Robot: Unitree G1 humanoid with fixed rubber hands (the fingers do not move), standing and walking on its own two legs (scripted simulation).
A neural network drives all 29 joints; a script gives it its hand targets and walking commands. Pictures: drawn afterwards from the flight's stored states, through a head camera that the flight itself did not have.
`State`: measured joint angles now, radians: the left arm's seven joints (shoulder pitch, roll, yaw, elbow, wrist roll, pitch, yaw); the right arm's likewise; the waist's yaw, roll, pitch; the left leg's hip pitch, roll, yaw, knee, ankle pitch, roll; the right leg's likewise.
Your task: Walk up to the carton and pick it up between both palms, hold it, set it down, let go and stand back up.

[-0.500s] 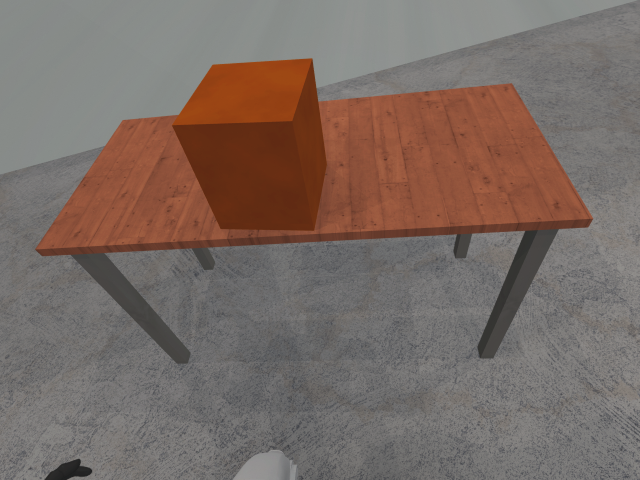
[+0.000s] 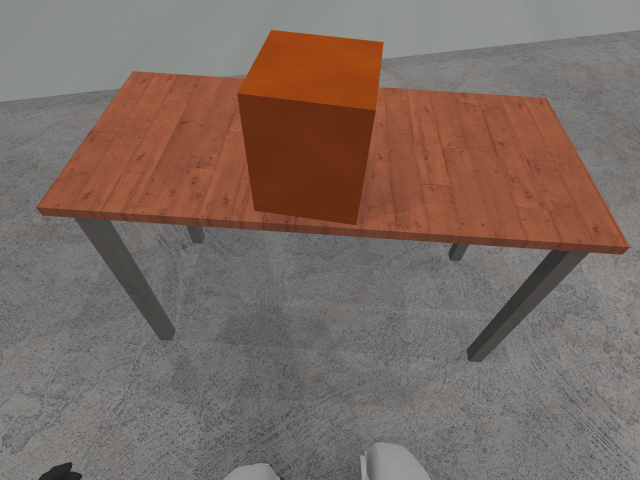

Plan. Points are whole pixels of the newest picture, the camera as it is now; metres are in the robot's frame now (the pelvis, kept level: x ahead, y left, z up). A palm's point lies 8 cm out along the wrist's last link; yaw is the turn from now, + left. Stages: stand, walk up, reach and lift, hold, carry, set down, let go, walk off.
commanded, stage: walk up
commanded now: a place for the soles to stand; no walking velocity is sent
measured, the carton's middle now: (315, 131) +0.66 -0.01 +0.04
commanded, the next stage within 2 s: none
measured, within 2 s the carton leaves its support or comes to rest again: neither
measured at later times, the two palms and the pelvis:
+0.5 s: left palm out of the picture +0.13 +0.28 -0.05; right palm out of the picture +0.08 -0.37 -0.10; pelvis +0.03 -0.04 +0.00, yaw -2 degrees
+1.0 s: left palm (86, 450) +0.17 +0.28 -0.07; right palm (590, 444) +0.16 -0.36 -0.08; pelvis +0.07 -0.03 -0.01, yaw -1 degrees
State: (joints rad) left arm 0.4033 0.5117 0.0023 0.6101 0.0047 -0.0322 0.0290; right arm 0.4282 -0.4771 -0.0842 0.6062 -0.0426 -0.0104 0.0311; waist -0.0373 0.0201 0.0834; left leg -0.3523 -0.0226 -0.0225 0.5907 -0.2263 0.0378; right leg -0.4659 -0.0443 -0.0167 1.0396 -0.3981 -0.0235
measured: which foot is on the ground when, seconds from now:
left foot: down 0.00-0.24, up 0.26-0.56, down 0.58-1.00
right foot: up 0.00-0.16, down 0.18-1.00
